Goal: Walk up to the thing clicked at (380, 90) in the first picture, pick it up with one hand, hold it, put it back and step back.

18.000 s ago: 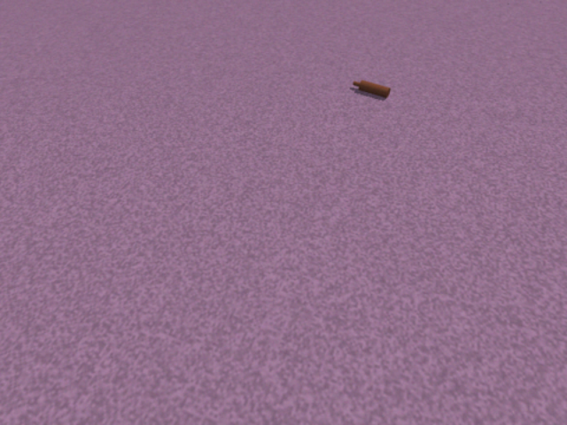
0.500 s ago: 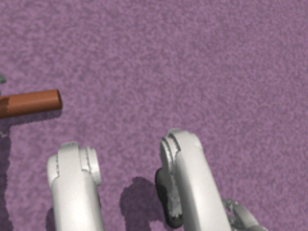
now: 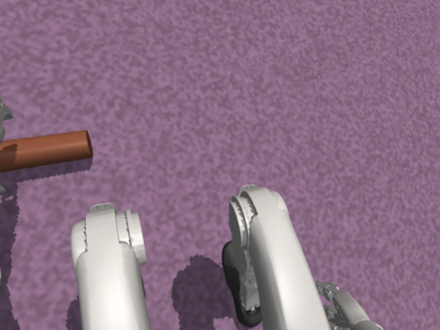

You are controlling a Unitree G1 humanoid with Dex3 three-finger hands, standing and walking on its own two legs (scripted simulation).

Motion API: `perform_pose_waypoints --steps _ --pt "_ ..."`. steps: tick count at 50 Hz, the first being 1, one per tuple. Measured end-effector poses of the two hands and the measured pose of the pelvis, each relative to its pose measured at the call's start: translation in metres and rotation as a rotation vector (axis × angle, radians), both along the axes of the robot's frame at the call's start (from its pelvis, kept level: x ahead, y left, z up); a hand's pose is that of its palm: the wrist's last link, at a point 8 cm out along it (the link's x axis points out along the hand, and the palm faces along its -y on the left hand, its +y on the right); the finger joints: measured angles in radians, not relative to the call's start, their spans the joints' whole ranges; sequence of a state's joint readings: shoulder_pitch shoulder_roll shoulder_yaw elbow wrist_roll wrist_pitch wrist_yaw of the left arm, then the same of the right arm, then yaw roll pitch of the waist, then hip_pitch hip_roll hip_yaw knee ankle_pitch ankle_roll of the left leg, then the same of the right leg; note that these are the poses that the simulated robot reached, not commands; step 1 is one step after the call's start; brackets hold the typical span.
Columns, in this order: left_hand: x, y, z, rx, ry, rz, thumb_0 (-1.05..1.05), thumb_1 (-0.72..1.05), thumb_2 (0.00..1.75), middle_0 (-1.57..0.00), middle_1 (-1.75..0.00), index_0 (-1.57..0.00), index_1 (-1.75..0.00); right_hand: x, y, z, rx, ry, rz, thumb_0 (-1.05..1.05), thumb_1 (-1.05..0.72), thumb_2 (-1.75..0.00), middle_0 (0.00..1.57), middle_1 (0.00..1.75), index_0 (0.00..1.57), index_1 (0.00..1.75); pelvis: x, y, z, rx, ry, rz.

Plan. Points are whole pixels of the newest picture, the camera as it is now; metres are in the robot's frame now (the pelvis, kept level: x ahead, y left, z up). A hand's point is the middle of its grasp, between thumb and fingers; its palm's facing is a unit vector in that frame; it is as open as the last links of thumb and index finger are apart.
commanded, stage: approach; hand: left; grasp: from above
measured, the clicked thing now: (28, 152) +0.46 +0.36 -0.29
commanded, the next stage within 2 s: close in in 0.76 s
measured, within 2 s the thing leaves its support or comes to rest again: neither
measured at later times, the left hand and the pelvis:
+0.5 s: hand (34, 131) +0.46 +0.30 -0.16, palm faces -0.40 -0.08 -0.91, open 14.1 cm; pelvis +0.00 +0.00 +0.00, yaw +0 degrees
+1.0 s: hand (9, 144) +0.44 +0.34 -0.16, palm faces -0.48 -0.09 -0.87, open 14.1 cm; pelvis +0.00 +0.00 +0.00, yaw +0 degrees
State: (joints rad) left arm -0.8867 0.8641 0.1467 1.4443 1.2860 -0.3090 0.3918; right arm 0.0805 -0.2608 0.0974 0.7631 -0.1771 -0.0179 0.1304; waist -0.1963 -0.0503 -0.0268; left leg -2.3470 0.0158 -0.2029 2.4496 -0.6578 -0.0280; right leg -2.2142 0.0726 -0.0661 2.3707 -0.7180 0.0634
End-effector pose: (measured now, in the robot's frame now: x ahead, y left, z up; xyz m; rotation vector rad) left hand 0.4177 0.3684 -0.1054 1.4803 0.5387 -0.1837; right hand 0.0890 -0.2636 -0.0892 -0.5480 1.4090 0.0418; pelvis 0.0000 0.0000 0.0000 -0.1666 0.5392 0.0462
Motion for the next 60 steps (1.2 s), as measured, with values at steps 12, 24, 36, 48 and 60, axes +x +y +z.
perform_pose_waypoints --steps 12,24,36,48,60 --pt "0.004 -0.005 -0.001 0.006 0.003 -0.029 0.00 -0.57 1.05 -0.09 -1.04 -0.07 -1.05 -0.010 -0.002 -0.001 0.001 0.025 -0.008 0.00 -0.91 -0.90 0.20 0.30 0.20 0.30 0.000 -0.001 -0.001 0.005 0.005 -0.001" --pt "0.047 -0.059 -0.001 -0.017 -0.048 -0.084 0.00 -0.55 1.02 -0.09 -1.07 -0.08 -1.06 -0.022 -0.002 0.008 -0.007 -0.007 -0.027 0.00 -0.91 -0.90 0.20 0.30 0.20 0.30 -0.002 -0.003 0.001 0.003 0.010 -0.009" --pt "0.049 -0.053 -0.005 0.021 -0.005 0.018 0.01 -0.56 1.03 -0.11 -1.03 -0.09 -1.03 -0.054 -0.002 0.005 0.013 0.053 -0.080 0.00 -0.91 -0.90 0.20 0.30 0.20 0.30 -0.002 -0.004 0.000 0.014 0.009 -0.020" --pt "0.029 -0.024 0.001 0.001 0.046 -0.032 0.00 -0.56 1.04 -0.11 -1.03 -0.09 -1.03 -0.031 0.003 0.004 0.019 0.062 -0.043 0.00 -0.91 -0.90 0.20 0.30 0.20 0.30 0.001 -0.002 0.004 0.006 0.014 -0.003" --pt "0.029 -0.043 -0.025 -0.051 -0.006 -0.076 0.00 -0.54 1.03 -0.10 -1.05 -0.09 -1.05 -0.009 -0.002 0.017 -0.036 -0.017 0.038 0.00 -0.91 -0.90 0.20 0.30 0.20 0.30 -0.003 0.000 -0.002 -0.015 -0.016 -0.011"
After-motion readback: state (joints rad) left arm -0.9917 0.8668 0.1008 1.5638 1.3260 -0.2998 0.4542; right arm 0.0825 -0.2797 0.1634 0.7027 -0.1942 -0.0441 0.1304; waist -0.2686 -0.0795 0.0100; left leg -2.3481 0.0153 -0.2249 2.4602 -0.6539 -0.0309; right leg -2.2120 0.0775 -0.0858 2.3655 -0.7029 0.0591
